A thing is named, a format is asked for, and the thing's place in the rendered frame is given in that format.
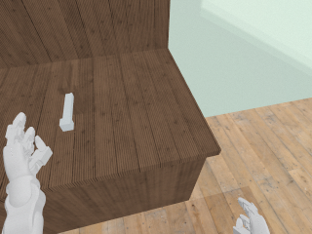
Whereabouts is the robot right hand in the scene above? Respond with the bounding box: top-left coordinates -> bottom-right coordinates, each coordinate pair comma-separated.
233,197 -> 270,234

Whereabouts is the counter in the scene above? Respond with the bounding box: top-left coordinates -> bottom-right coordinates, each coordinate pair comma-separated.
0,0 -> 221,234

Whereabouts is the robot left forearm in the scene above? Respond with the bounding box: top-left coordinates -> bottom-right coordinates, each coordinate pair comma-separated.
1,175 -> 46,234

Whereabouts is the tap lever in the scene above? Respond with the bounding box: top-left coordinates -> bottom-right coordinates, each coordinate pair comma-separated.
59,93 -> 74,132

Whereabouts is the robot left hand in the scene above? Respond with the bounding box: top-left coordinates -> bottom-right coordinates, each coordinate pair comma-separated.
3,112 -> 53,182

